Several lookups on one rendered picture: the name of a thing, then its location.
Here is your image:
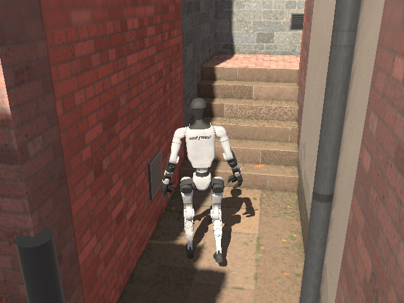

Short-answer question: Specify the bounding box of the right robot forearm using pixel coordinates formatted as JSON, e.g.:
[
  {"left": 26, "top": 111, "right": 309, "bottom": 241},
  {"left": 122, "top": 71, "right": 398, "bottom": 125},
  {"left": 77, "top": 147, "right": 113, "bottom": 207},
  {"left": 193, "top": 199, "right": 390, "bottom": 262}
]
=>
[{"left": 227, "top": 150, "right": 241, "bottom": 177}]

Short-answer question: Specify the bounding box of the left robot thigh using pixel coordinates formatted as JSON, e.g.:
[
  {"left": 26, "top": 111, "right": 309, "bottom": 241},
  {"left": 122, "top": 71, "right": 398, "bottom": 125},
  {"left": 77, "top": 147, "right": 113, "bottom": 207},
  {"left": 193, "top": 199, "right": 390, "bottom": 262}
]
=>
[{"left": 180, "top": 177, "right": 194, "bottom": 220}]

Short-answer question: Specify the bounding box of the robot left hand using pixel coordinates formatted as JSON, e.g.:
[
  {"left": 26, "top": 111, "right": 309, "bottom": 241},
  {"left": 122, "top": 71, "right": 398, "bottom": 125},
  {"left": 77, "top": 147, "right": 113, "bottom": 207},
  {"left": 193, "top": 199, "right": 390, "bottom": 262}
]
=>
[{"left": 161, "top": 182, "right": 176, "bottom": 199}]

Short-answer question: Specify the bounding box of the left robot forearm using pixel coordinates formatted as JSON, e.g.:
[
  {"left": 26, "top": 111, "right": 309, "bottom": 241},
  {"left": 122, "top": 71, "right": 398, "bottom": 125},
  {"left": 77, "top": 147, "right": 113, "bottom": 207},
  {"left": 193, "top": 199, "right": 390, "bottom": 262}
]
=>
[{"left": 162, "top": 155, "right": 175, "bottom": 184}]

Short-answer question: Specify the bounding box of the robot left upper arm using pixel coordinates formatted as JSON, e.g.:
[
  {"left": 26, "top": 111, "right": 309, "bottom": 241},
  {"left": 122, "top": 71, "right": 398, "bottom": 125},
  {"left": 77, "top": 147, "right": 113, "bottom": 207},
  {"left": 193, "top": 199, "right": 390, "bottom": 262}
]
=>
[{"left": 169, "top": 127, "right": 186, "bottom": 164}]

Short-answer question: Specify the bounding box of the humanoid robot head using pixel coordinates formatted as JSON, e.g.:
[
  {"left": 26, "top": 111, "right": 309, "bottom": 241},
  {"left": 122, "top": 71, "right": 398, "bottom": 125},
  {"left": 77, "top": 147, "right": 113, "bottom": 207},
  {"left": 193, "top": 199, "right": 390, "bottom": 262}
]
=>
[{"left": 189, "top": 98, "right": 211, "bottom": 129}]

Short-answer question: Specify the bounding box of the robot right upper arm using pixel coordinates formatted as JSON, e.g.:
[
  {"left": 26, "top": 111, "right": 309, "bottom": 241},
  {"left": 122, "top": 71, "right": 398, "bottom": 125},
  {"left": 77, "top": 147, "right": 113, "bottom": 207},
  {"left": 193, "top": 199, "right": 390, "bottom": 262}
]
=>
[{"left": 213, "top": 126, "right": 234, "bottom": 161}]

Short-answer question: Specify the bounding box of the robot right hand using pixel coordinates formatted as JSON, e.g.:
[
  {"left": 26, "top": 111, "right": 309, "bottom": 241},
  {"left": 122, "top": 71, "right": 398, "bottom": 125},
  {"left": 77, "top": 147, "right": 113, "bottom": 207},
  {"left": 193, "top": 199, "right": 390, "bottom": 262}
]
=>
[{"left": 228, "top": 175, "right": 243, "bottom": 189}]

